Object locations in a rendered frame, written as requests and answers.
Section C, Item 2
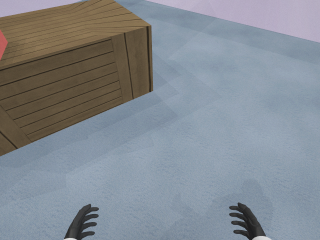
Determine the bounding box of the robot left hand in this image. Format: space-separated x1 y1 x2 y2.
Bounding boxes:
64 204 99 240

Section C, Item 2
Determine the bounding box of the pedestal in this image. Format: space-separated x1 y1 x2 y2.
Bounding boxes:
0 0 153 156

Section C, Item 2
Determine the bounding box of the robot right hand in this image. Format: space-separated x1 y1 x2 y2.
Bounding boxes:
229 202 266 240

